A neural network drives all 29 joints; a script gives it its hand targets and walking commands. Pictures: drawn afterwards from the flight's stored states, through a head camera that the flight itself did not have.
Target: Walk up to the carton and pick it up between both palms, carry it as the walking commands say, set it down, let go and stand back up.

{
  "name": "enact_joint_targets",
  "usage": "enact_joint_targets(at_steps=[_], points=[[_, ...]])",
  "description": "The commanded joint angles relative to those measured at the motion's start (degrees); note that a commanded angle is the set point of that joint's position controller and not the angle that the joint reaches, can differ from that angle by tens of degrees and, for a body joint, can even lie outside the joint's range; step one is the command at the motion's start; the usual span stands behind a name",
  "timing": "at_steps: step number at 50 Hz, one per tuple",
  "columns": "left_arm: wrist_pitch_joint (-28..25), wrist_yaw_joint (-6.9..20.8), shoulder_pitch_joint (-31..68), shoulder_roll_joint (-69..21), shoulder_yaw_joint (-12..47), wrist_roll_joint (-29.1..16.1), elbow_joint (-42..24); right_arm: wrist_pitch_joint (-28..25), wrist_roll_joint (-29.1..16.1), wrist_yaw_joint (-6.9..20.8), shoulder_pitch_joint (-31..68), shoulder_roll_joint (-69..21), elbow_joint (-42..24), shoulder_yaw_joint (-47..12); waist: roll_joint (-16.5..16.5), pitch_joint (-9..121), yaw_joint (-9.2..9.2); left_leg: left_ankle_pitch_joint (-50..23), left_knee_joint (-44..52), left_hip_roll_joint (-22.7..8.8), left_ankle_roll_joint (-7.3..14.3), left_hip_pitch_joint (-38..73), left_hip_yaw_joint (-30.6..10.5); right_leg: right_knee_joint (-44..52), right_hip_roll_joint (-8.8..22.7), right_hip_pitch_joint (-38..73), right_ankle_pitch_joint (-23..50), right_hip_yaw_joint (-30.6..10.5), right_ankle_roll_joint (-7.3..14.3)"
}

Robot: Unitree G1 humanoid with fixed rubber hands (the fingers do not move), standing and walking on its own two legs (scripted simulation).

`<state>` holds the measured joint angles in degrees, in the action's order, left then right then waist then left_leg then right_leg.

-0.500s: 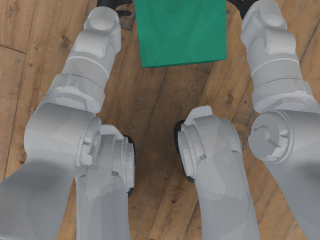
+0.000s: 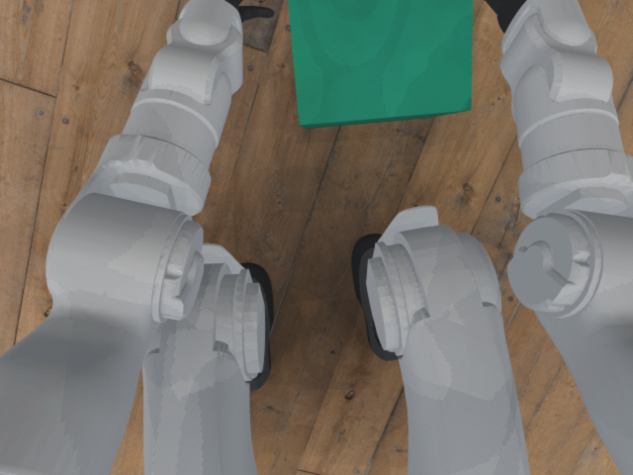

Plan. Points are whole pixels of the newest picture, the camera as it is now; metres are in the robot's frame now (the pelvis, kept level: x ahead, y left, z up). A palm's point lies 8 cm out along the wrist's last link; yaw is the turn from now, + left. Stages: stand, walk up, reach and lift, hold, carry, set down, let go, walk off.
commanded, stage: set down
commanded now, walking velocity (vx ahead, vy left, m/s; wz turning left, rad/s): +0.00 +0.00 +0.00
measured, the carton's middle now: out of the picture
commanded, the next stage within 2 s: none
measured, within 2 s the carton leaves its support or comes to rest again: neither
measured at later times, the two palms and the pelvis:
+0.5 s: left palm (228, 0) +0.55 +0.02 -0.19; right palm (528, 0) +0.50 -0.25 -0.17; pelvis +0.00 +0.00 +0.00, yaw -1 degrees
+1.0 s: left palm out of the picture +0.55 +0.06 -0.18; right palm (541, 26) +0.48 -0.27 -0.18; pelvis -0.01 +0.00 +0.01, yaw -2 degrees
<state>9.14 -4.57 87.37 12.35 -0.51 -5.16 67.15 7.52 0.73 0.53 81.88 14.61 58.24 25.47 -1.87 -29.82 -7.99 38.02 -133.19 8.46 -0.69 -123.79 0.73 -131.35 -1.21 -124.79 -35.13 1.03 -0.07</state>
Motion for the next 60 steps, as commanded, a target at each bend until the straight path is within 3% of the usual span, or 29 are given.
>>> enact_joint_targets(at_steps=[1, 4, 5, 7, 9, 10, 11, 12, 15, 18, 19, 20, 28, 29, 33, 36, 38, 39, 40, 42, 45, 48, 49, 50, 52, 56, 57, 58, 60], points=[[-4.0, 8.6, 26.7, -37.0, 5.8, -1.9, -12.6, 3.2, -1.2, 13.4, 23.1, -44.0, 2.1, -18.3, 0.8, 50.6, -3.38, -14.0, 11.1, 2.1, 2.8, 12.8, -0.9, 11.4, -3.5, 20.4, 20.5, -1.5, -0.4], [-4.3, 8.6, 29.1, -36.7, 6.4, -1.5, -14.3, 2.8, -1.1, 13.4, 22.8, -42.6, 3.0, -16.7, -1.8, 51.5, -3.92, -15.3, 11.0, 1.7, 2.4, 15.3, -1.0, 11.2, -3.7, 19.6, 21.0, -2.1, 0.3], [-4.4, 8.4, 27.9, -36.6, 6.4, -0.8, -14.0, 3.0, -1.4, 13.6, 20.6, -44.4, 4.6, -16.8, -2.3, 49.8, -2.59, -15.7, 10.7, 1.7, 2.1, 15.0, -0.2, 11.5, -4.0, 20.0, 21.2, -2.5, 0.2], [-4.6, 8.8, 29.8, -37.4, 7.0, -1.6, -15.5, 2.8, -0.9, 13.4, 19.6, -42.9, 5.1, -16.7, -1.3, 49.7, -4.43, -15.2, 10.7, 1.9, 2.1, 13.7, -1.1, 11.2, -3.5, 19.6, 22.0, -2.1, 0.4], [-4.4, 8.7, 27.0, -36.0, 6.2, -0.8, -13.6, 2.5, -1.3, 13.5, 21.1, -42.3, 3.0, -17.4, -2.1, 50.2, -2.62, -16.5, 10.7, 1.9, 2.1, 15.2, -0.5, 10.8, -3.4, 19.9, 22.3, -2.1, 0.0], [-4.3, 8.6, 27.4, -36.2, 6.4, -0.8, -13.4, 2.4, -1.2, 13.8, 21.3, -42.4, 2.3, -17.2, -1.4, 50.2, -3.42, -16.2, 10.5, 1.7, 2.3, 15.7, -1.2, 10.6, -3.7, 19.7, 22.1, -1.6, -0.1], [-4.6, 8.1, 25.6, -35.9, 6.3, 0.2, -13.6, 2.1, -2.4, 13.6, 22.5, -42.0, 2.0, -18.4, -2.7, 51.4, -0.74, -17.6, 9.8, 1.7, 2.0, 16.5, -0.7, 9.9, -3.7, 19.0, 22.7, -2.1, -0.2], [-4.7, 8.0, 26.6, -34.3, 4.6, -0.6, -13.0, 2.3, -2.0, 13.3, 22.4, -42.4, 2.2, -18.9, 1.2, 50.1, -1.53, -15.6, 9.8, 2.0, 2.7, 14.9, -0.6, 11.5, -3.5, 21.5, 21.6, -2.3, -0.7], [-5.2, 7.8, 26.0, -32.4, 5.2, -1.5, -14.1, 1.7, -1.2, 12.5, 20.8, -38.0, 3.1, -16.5, 0.8, 50.5, -4.19, -16.6, 9.7, 2.0, 2.1, 14.8, -0.9, 10.5, -3.5, 21.3, 23.1, -0.8, -0.9], [-5.1, 6.4, 25.7, -28.1, 4.3, 0.1, -12.5, 0.3, -1.8, 11.4, 20.6, -31.6, 2.6, -14.8, -3.3, 51.9, -3.85, -18.2, 10.2, 1.2, 1.6, 19.3, -1.4, 10.4, -3.0, 19.1, 22.7, -1.0, -0.5], [-5.6, 6.2, 25.4, -27.5, 4.7, -1.0, -13.4, -0.3, -1.6, 10.7, 20.1, -31.0, 2.0, -15.1, -2.0, 53.1, -4.63, -18.4, 10.5, 1.3, 1.8, 18.7, -1.8, 10.0, -2.9, 21.6, 24.3, -0.8, -0.6], [-5.8, 5.6, 23.3, -25.7, 3.7, -0.3, -12.9, -0.5, -2.0, 10.1, 19.1, -31.1, 3.1, -15.4, -1.5, 52.3, -2.19, -19.8, 10.1, 1.4, 1.6, 17.6, -1.2, 10.0, -3.0, 22.1, 25.5, -1.5, -1.0], [-7.3, -0.9, 20.6, -2.8, 1.1, -0.2, -12.2, -5.3, -4.2, 1.5, 13.6, -3.8, 4.6, -10.2, -3.5, 60.9, -3.71, -20.0, 10.2, -0.7, -1.0, 20.0, -0.6, 11.3, -1.9, 26.9, 27.4, -1.8, -1.6], [-7.1, -1.1, 19.2, 0.2, -0.1, 0.3, -9.8, -5.4, -4.7, 0.8, 15.1, -2.4, 4.0, -10.7, -1.6, 61.5, -2.35, -21.3, 11.1, -0.7, -0.8, 20.1, -0.7, 12.1, -1.6, 27.7, 28.7, -2.1, -2.2], [-6.7, -3.5, 14.6, 5.8, -0.9, 0.8, -6.8, -7.9, -7.4, -3.1, 13.6, 9.5, 2.8, -9.7, -4.4, 67.1, -2.03, -22.5, 10.9, -1.3, -1.9, 20.8, -0.9, 12.4, -1.6, 28.5, 30.4, -2.3, -1.7], [-6.9, -3.5, 15.3, 10.0, -2.5, -1.2, -7.0, -8.8, -8.2, -4.7, 13.8, 13.2, 2.2, -11.1, -0.4, 69.4, -3.13, -20.6, 9.7, -2.0, -1.5, 18.0, -0.5, 12.1, -1.2, 31.5, 30.7, -2.5, -2.3], [-7.0, -2.6, 19.2, 8.4, 2.2, -4.7, -9.4, -9.4, -8.8, -5.0, 15.8, 13.5, 0.6, -9.2, -2.7, 69.3, -7.03, -20.6, 11.3, -2.2, -1.1, 18.2, -1.7, 12.6, -0.3, 29.4, 31.6, -1.3, -1.8], [-7.0, -2.6, 18.6, 7.0, 3.4, -4.7, -10.5, -9.5, -9.6, -5.0, 16.0, 14.9, -0.2, -9.6, -5.7, 69.7, -7.0, -22.2, 10.4, -2.6, -2.0, 21.8, -1.7, 12.8, -0.2, 28.9, 31.7, -2.1, -0.9], [-6.8, -2.7, 19.7, 8.4, 3.6, -5.5, -11.3, -9.4, -10.5, -4.8, 17.1, 14.6, -0.4, -11.0, -6.3, 72.2, -4.79, -23.2, 10.6, -2.6, -1.9, 24.0, -1.6, 12.7, 0.4, 29.6, 31.5, -2.1, -1.0], [-5.8, -2.1, 21.2, 7.5, 3.8, -6.9, -8.6, -8.7, -11.0, -4.2, 16.3, 14.0, 3.3, -12.8, -3.0, 66.5, -6.77, -19.1, 12.1, -3.2, -1.3, 21.0, -2.3, 13.9, 0.6, 28.6, 27.4, -1.8, -1.3], [-6.6, -2.3, 24.9, 11.4, 3.7, -7.2, -13.4, -8.9, -12.0, -4.6, 18.5, 14.4, -1.1, -12.1, -2.7, 71.5, -6.19, -18.9, 11.8, -4.0, -1.0, 21.8, -2.7, 13.6, 1.2, 30.0, 28.7, -1.8, -1.1], [-5.3, -2.7, 22.6, 10.8, 2.5, -7.4, -10.0, -7.8, -12.4, -4.5, 20.3, 15.7, -1.1, -12.5, -2.2, 74.0, -3.53, -18.3, 13.3, -3.5, -0.6, 22.7, -1.8, 15.1, 1.1, 31.0, 25.6, -1.2, -1.6], [-5.5, -2.9, 21.6, 10.2, 3.2, -6.3, -11.9, -7.7, -13.2, -4.7, 19.4, 14.6, -3.1, -12.3, -5.1, 76.9, -3.63, -19.8, 12.8, -3.1, -0.5, 25.8, -1.7, 15.2, 0.8, 31.3, 27.5, -1.8, -1.2], [-5.0, -3.3, 24.1, 12.5, 1.6, -6.0, -12.5, -7.3, -11.7, -5.1, 17.6, 17.1, -0.2, -11.4, -2.5, 79.6, -5.71, -18.7, 13.4, -3.5, -1.1, 26.9, -1.5, 15.1, 1.1, 33.2, 27.0, 0.0, -1.5], [-4.7, -4.0, 24.2, 12.0, 2.4, -5.6, -14.8, -7.1, -12.2, -5.6, 16.1, 17.7, -2.3, -10.1, -5.9, 85.3, -6.52, -18.0, 13.7, -3.6, -1.2, 30.8, -1.8, 16.6, 1.4, 34.5, 27.5, -0.5, -0.7], [-3.1, -5.2, 22.9, 13.6, 1.3, -5.7, -16.7, -5.7, -11.3, -6.8, 16.3, 19.2, -9.1, -9.8, -2.4, 96.9, -5.92, -19.6, 14.2, -3.1, -0.8, 36.5, -0.9, 17.9, 0.9, 41.0, 26.9, 1.1, -1.1], [-2.9, -5.8, 22.3, 13.5, 1.9, -5.3, -19.4, -5.1, -11.9, -7.5, 14.2, 19.2, -8.6, -8.8, -5.7, 98.8, -6.31, -20.6, 14.7, -2.8, -1.1, 38.4, -0.7, 18.4, 0.6, 42.9, 29.0, 0.5, -0.5], [-2.5, -6.0, 22.3, 14.2, 0.6, -4.5, -19.3, -4.6, -12.8, -7.1, 15.2, 19.3, -10.8, -10.3, -4.4, 100.1, -4.62, -19.8, 15.6, -3.0, -0.7, 39.6, -0.4, 18.5, 0.7, 41.5, 27.6, 1.5, -1.1], [-1.5, -5.9, 23.1, 12.8, 1.5, -6.5, -24.5, -3.6, -11.5, -7.6, 15.7, 19.4, -15.4, -9.6, -1.5, 104.2, -7.33, -20.1, 16.6, -1.9, -0.5, 38.3, -0.1, 19.9, 0.1, 47.1, 30.0, 1.8, -0.9]])
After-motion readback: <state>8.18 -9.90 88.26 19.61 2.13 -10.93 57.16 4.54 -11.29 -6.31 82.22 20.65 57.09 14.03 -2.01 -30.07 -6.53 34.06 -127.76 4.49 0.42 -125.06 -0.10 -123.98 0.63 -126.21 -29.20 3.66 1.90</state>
